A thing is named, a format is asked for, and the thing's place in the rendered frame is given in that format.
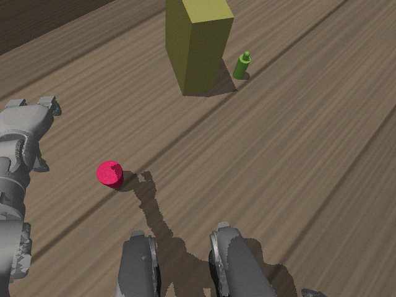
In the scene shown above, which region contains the left robot hand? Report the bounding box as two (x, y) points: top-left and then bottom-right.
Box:
(0, 96), (62, 173)

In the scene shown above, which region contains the right robot foot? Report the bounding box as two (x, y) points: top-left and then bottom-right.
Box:
(209, 250), (230, 297)

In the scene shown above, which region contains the left robot arm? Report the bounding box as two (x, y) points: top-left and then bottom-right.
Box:
(0, 130), (39, 297)

